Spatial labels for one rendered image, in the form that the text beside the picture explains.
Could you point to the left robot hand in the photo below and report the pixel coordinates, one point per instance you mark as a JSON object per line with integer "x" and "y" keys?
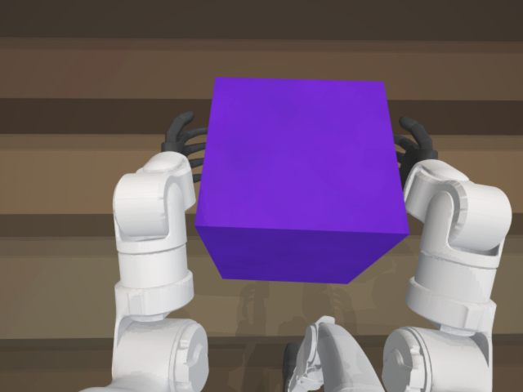
{"x": 175, "y": 140}

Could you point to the robot right forearm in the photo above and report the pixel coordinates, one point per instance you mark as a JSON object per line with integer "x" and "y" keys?
{"x": 465, "y": 225}

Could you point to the right robot foot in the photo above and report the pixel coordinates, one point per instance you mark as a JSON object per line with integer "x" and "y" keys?
{"x": 289, "y": 363}

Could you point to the right robot upper arm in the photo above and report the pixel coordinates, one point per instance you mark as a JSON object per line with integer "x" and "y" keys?
{"x": 425, "y": 360}

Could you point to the robot left forearm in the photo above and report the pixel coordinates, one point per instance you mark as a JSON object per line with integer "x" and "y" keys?
{"x": 150, "y": 229}

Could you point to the right robot shin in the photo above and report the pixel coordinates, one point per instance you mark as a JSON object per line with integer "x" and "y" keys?
{"x": 306, "y": 377}

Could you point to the left robot upper arm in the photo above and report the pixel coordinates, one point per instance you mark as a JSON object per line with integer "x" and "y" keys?
{"x": 169, "y": 355}

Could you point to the right robot hand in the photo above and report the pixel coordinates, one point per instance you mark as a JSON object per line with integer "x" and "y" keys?
{"x": 414, "y": 152}

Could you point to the carton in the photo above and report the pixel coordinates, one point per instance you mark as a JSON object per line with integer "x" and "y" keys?
{"x": 300, "y": 180}

